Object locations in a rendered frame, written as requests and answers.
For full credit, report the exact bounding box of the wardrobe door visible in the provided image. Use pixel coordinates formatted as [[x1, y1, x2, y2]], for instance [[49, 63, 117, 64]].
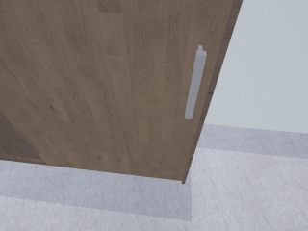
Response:
[[0, 0, 234, 181], [0, 111, 42, 160]]

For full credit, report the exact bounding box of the handle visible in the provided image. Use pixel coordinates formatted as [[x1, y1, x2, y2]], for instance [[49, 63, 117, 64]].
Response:
[[185, 45, 207, 119]]

